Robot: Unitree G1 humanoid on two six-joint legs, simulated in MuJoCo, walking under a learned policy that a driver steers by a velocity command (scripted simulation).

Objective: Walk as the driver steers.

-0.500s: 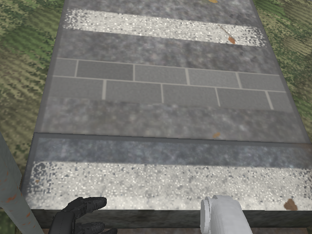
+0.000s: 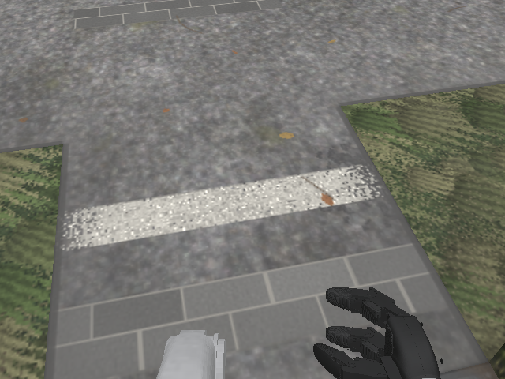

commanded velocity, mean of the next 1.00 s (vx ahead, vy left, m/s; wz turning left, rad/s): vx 0.50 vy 0.00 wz -0.04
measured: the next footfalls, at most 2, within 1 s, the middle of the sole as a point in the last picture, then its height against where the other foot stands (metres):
left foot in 0.16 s outside the picture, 0.19 m higher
right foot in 0.74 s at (284, 334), level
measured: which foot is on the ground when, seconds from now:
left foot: up 0.00-0.14, down 0.16-0.72, up 0.74-1.00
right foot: down 0.00-0.18, up 0.20-0.72, down 0.74-1.00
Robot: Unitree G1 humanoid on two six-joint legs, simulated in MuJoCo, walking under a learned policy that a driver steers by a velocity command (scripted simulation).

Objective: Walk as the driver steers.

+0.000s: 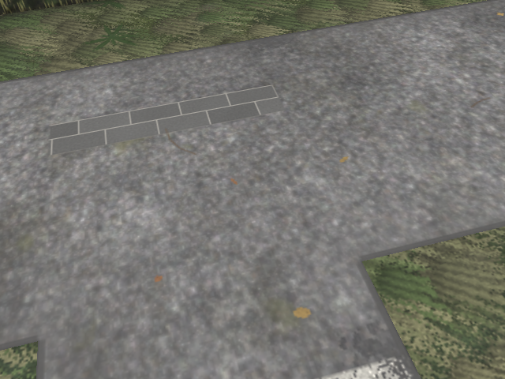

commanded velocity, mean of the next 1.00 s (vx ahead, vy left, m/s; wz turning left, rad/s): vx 0.50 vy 0.00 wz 0.32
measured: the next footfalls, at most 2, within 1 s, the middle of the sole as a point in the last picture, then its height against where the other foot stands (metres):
left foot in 0.24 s outside the picture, level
right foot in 0.78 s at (297, 358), level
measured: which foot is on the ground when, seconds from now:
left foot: up 0.00-0.22, down 0.24-0.78, up 0.80-1.00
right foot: down 0.00-0.26, up 0.28-0.76, down 0.78-1.00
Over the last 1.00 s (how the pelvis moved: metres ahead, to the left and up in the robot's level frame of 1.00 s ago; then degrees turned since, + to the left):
0.57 0.06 0.20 -1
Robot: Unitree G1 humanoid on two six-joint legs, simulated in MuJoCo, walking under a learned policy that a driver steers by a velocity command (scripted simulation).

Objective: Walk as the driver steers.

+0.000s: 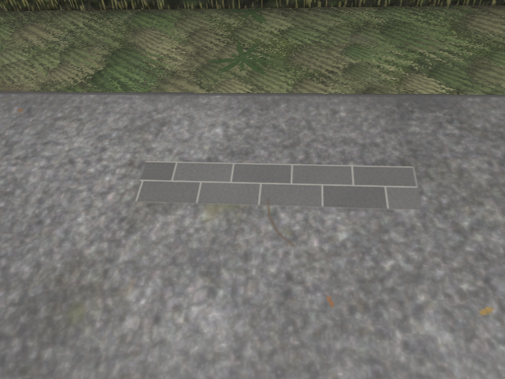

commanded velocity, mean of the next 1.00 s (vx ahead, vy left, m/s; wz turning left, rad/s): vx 0.50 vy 0.00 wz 0.19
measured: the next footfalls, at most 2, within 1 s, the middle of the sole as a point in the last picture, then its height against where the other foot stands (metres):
left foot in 0.30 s outside the picture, level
right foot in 0.86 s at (278, 330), level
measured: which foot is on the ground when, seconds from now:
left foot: up 0.00-0.28, down 0.30-0.88, up 0.90-1.00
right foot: down 0.00-0.30, up 0.32-0.84, down 0.86-1.00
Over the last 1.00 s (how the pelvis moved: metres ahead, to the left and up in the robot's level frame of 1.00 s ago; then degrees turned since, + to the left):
0.54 0.04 0.00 21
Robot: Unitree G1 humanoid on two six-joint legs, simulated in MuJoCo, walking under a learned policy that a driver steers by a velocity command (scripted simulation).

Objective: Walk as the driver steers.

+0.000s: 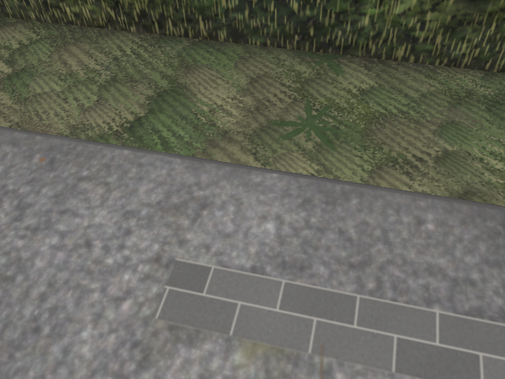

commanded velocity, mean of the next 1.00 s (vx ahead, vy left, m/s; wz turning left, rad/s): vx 0.50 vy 0.00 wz -0.43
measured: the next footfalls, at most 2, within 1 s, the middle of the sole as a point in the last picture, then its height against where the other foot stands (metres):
left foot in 0.38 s outside the picture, level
right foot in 0.92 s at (338, 341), level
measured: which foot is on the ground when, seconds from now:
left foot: up 0.00-0.36, down 0.38-0.94, up 0.96-1.00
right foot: down 0.00-0.40, up 0.42-0.90, down 0.92-1.00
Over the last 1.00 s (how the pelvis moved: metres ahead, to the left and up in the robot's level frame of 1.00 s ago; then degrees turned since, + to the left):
0.55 0.06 -0.01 10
